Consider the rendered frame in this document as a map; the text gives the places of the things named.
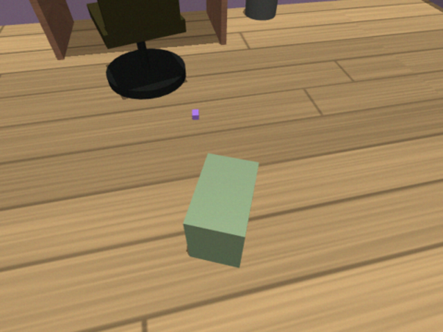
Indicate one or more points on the office chair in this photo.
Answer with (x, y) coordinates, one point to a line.
(145, 73)

